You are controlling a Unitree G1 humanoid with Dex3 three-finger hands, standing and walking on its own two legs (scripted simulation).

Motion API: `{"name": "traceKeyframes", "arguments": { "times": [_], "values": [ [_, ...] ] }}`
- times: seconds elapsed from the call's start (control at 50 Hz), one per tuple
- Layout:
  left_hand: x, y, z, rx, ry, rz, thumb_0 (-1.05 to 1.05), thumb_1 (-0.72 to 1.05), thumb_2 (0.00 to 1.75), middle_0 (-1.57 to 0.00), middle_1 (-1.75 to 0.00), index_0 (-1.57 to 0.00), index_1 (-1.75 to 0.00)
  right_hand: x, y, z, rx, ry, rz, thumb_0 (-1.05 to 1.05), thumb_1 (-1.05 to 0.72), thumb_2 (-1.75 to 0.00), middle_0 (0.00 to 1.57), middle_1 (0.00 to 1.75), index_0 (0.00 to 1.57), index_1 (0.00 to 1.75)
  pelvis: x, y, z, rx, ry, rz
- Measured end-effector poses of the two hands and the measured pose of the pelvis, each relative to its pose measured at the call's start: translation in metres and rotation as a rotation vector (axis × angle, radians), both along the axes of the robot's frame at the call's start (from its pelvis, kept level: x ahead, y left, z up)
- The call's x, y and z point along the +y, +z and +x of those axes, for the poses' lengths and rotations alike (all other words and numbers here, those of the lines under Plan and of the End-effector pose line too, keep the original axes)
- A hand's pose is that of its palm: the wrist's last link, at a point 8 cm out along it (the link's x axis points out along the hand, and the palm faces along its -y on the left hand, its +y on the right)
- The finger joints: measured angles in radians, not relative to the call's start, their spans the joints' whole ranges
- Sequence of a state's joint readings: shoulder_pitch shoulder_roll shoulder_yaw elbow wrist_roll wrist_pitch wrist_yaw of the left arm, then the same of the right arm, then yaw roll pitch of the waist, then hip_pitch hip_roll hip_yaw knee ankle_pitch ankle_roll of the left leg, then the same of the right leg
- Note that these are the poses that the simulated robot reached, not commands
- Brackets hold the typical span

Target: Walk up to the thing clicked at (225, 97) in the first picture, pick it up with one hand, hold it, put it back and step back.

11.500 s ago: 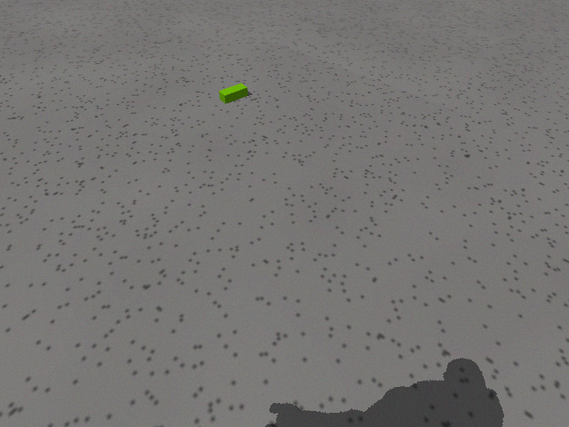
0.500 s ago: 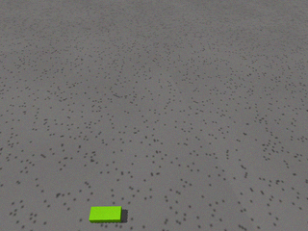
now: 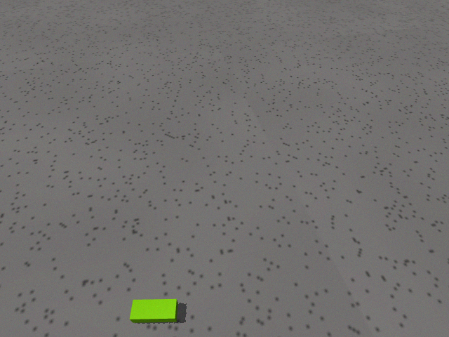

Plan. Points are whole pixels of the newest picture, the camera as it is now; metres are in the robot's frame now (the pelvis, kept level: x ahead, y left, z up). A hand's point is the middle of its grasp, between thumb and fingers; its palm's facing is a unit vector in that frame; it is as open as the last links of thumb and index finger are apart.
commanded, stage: walk up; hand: left
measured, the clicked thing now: (154, 310) +0.34 +0.27 -0.75
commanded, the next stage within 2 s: stand in 0.40 s
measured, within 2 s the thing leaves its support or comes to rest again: neither
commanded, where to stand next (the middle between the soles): +0.04 +0.00 m, yaw +4 degrees
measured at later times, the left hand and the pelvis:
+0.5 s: hand out of the picture +0.09 +0.25 -0.15, palm faces -0.02 -0.94 -0.34, open 7.4 cm; pelvis +0.00 +0.00 +0.00, yaw +0 degrees
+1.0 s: hand out of the picture +0.06 +0.27 -0.15, palm faces +0.00 -0.94 -0.35, open 7.4 cm; pelvis -0.01 +0.01 +0.00, yaw +1 degrees
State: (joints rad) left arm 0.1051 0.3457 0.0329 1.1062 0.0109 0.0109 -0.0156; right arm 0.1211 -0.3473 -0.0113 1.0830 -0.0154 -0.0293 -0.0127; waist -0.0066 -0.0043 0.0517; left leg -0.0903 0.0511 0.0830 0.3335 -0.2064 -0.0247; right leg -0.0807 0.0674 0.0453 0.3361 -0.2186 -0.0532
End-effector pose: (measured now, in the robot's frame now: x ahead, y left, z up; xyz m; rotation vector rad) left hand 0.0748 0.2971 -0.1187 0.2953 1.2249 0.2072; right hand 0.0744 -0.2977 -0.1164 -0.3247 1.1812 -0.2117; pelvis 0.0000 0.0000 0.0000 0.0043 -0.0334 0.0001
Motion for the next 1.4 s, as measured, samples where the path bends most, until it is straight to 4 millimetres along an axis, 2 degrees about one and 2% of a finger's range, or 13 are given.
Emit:
{"name": "traceKeyframes", "arguments": {
  "times": [0.4,0.56,0.78,1.06,1.4],
  "values": [
    [-0.003,0.000,0.010,-0.007,-0.017,0.002,0.00,0.91,0.90,-0.20,-0.30,-0.20,-0.30,-0.006,0.000,-0.005,0.016,-0.026,-0.006,0.01,-0.90,-0.90,0.20,0.30,0.20,0.30,-0.003,0.000,0.003,0.001,-0.011,-0.001],
    [-0.002,0.005,0.010,-0.026,-0.026,0.014,0.00,0.91,0.90,-0.20,-0.30,-0.20,-0.30,0.000,-0.003,-0.009,0.044,-0.019,0.012,0.00,-0.90,-0.90,0.20,0.30,0.20,0.30,0.001,0.002,-0.001,-0.001,0.005,-0.006],
    [0.010,0.007,-0.005,-0.012,-0.014,0.030,0.00,0.91,0.90,-0.20,-0.30,-0.20,-0.30,0.013,-0.006,-0.011,0.051,-0.001,0.032,0.00,-0.90,-0.90,0.20,0.30,0.20,0.30,0.007,0.003,-0.006,-0.002,0.012,-0.006],
    [0.018,0.004,-0.028,0.014,0.006,0.021,0.00,0.91,0.90,-0.20,-0.30,-0.20,-0.30,0.020,-0.003,-0.016,0.055,0.011,0.022,0.00,-0.90,-0.90,0.20,0.30,0.20,0.30,0.016,0.003,-0.013,-0.007,0.023,-0.006],
    [0.027,0.001,-0.039,0.027,0.013,0.012,0.00,0.91,0.90,-0.20,-0.30,-0.20,-0.30,0.029,-0.003,-0.022,0.065,0.018,0.019,0.00,-0.90,-0.90,0.20,0.30,0.20,0.30,0.025,0.003,-0.018,-0.008,0.031,-0.006]
  ]
}}
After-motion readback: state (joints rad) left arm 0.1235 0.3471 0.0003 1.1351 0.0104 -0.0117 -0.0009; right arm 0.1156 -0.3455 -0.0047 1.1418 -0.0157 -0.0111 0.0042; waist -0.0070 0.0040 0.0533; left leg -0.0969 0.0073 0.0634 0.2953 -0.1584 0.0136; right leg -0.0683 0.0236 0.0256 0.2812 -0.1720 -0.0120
